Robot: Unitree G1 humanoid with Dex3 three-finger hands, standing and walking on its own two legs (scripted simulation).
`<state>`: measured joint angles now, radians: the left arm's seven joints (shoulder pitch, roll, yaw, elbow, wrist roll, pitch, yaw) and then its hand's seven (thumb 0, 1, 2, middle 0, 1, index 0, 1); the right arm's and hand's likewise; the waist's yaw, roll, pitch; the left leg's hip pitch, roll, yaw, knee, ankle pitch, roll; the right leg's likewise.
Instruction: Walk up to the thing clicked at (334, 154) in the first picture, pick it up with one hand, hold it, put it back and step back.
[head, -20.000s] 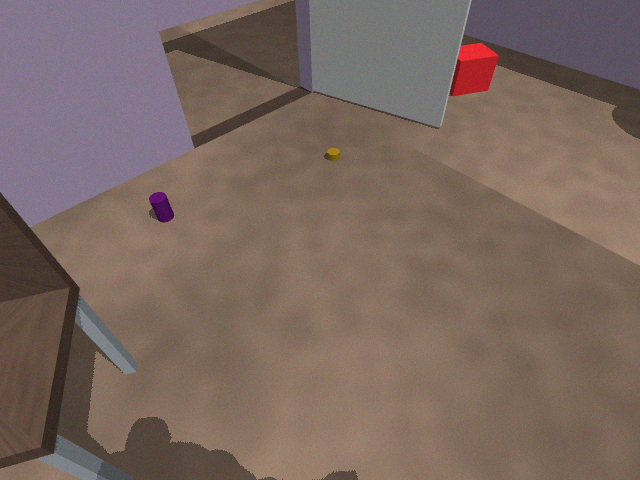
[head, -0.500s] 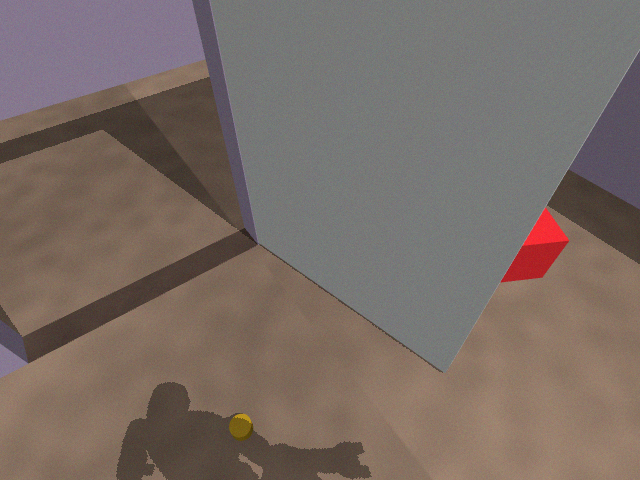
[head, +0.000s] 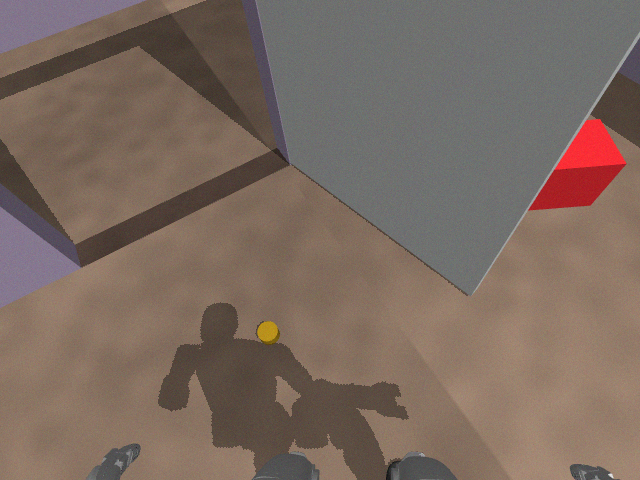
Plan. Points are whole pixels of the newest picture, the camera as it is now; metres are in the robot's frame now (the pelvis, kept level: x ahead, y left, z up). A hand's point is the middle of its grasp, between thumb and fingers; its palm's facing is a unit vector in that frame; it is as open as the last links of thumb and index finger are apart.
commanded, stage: walk up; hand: left
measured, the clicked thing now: (268, 333) +0.53 +0.25 -0.74
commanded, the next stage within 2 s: stand in 1.64 s
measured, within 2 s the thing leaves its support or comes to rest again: neither
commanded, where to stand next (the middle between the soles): +0.16 +0.01 m, yaw -3 degrees
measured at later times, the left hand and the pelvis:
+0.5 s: hand out of the picture -0.05 +0.28 -0.14, palm faces -0.07 -0.90 -0.43, open 7.4 cm; pelvis -0.14 +0.01 -0.01, yaw -4 degrees
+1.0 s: hand out of the picture -0.17 +0.30 -0.15, palm faces -0.05 -0.93 -0.38, open 7.4 cm; pelvis -0.24 +0.03 +0.00, yaw -4 degrees
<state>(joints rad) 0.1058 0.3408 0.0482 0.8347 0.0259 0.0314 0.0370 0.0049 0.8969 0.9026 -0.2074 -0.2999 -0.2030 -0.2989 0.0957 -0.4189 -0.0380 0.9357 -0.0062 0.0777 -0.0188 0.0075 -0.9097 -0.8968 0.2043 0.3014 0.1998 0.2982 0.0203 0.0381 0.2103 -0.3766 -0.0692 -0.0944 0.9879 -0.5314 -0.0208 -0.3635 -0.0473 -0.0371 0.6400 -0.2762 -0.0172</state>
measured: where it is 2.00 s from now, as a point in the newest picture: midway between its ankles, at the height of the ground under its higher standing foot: outside the picture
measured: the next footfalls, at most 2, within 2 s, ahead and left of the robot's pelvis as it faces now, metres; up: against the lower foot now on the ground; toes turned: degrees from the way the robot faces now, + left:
left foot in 0.08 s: -0.02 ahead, +0.14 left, +0.00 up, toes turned -1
right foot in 0.42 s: -0.11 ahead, -0.10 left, +0.00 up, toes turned -2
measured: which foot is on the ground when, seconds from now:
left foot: up 0.00-0.06, down 0.08-0.44, up 0.46-0.72, down 0.74-1.00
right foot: down 0.00-0.10, up 0.12-0.40, down 0.42-0.76, up 0.78-0.96, down 0.98-1.00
